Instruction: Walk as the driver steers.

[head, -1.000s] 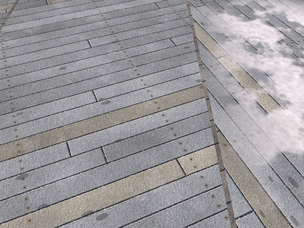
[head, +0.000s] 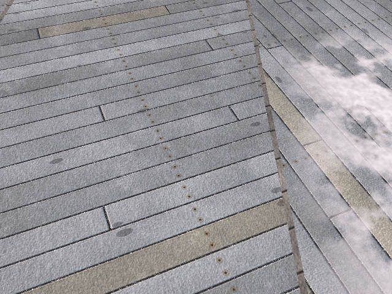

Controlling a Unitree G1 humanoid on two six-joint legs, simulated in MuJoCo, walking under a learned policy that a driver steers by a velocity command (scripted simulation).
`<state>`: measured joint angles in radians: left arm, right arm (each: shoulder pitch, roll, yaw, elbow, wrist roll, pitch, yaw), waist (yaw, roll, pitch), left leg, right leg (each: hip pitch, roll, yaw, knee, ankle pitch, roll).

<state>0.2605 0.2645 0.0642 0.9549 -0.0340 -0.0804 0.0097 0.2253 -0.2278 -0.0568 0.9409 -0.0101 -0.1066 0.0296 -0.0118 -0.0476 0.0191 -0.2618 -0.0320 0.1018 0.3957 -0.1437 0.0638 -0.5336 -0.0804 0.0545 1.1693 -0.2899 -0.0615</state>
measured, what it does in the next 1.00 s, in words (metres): walks ahead, turning right: right foot, then left foot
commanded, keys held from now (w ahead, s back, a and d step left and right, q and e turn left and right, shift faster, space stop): w+e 0.56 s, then w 0.44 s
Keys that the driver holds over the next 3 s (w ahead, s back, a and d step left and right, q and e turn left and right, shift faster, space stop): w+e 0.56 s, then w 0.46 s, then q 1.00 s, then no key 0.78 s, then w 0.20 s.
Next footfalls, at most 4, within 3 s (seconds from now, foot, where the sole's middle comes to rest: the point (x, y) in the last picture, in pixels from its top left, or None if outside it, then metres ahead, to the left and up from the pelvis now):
0.40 right None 0.36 -0.17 -0.78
0.90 left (213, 236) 0.70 -0.07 -0.78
1.38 right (279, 213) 0.80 -0.33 -0.78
1.80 left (209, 221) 0.76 -0.06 -0.78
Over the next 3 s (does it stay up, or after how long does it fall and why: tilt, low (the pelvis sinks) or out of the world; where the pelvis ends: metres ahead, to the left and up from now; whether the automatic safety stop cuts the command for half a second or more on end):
stays up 0.76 -0.17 -0.01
